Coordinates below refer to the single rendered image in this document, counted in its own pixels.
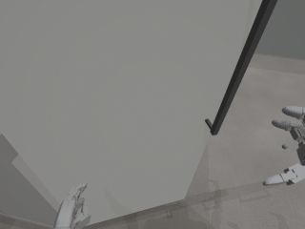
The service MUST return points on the handle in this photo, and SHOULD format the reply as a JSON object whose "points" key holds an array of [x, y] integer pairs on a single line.
{"points": [[261, 20]]}

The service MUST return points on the robot right hand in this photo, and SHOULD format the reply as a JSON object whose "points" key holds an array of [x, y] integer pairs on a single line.
{"points": [[296, 172]]}

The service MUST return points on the robot left hand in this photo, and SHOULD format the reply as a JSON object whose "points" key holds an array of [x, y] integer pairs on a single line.
{"points": [[66, 216]]}

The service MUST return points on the fridge door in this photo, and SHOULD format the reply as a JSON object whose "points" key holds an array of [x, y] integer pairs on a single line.
{"points": [[115, 93]]}

